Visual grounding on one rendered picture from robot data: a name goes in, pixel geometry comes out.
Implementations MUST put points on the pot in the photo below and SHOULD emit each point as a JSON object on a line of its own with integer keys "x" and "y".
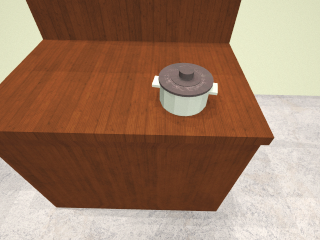
{"x": 183, "y": 106}

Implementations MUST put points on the knob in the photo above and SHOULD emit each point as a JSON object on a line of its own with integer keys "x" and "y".
{"x": 186, "y": 72}

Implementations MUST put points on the table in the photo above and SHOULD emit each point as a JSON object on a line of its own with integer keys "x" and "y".
{"x": 81, "y": 122}

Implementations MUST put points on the lid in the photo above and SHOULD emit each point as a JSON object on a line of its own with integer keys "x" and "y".
{"x": 170, "y": 81}

